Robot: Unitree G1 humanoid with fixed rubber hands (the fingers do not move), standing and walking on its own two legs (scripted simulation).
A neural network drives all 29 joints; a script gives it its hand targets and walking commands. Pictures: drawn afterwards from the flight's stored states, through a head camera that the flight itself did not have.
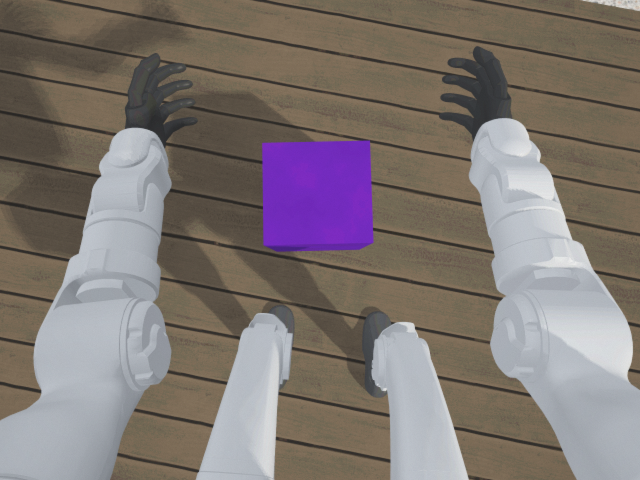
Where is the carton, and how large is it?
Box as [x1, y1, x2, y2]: [262, 141, 372, 251]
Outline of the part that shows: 369,141 262,143 263,244 277,251 359,249 371,243 372,214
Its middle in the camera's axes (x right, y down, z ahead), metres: +0.00 -0.08 +0.87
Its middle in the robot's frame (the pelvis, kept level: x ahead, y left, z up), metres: +0.48 +0.04 -0.51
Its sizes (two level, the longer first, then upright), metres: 0.210 0.200 0.250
